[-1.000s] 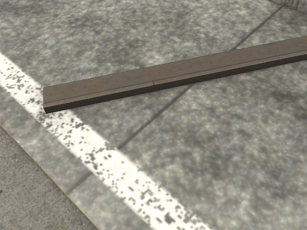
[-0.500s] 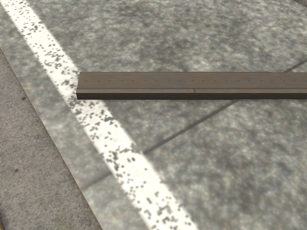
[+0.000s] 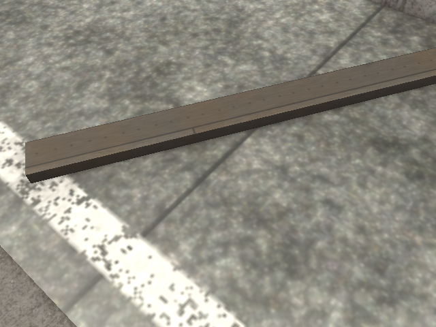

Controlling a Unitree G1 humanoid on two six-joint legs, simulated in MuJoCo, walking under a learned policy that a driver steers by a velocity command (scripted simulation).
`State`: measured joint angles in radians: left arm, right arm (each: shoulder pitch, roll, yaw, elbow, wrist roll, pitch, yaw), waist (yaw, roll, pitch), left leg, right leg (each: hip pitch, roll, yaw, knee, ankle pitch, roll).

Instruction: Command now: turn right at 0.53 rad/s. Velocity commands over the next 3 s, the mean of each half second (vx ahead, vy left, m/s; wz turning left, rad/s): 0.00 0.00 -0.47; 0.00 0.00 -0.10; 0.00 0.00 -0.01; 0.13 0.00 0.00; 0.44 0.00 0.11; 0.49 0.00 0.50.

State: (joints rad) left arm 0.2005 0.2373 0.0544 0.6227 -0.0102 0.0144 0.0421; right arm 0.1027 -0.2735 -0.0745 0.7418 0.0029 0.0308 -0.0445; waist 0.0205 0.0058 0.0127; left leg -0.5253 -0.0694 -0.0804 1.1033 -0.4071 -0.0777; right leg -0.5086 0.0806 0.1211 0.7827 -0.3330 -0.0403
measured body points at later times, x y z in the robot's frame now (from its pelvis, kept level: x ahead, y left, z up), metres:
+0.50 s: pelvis -0.02 +0.05 -0.04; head +0.02 +0.08 +0.41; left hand +0.18 +0.26 -0.15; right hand +0.00 -0.21 -0.15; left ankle +0.00 +0.16 -0.77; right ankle -0.08 -0.11 -0.59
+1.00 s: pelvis +0.00 +0.01 -0.03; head +0.00 +0.00 +0.41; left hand +0.20 +0.16 -0.14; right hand -0.06 -0.22 -0.18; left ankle +0.00 +0.16 -0.77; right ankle -0.04 -0.11 -0.71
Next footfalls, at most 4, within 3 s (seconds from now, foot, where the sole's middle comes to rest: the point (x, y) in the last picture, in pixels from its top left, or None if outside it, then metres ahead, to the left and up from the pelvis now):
0.24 left None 0.04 0.15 -0.81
0.60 right None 0.00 -0.12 -0.75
2.44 left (238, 314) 0.48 0.01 -0.75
2.96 right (302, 231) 0.75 -0.21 -0.75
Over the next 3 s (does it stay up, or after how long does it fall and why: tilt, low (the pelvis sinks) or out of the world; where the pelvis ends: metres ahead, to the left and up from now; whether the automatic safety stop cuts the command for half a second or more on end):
stays up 0.60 -0.10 0.01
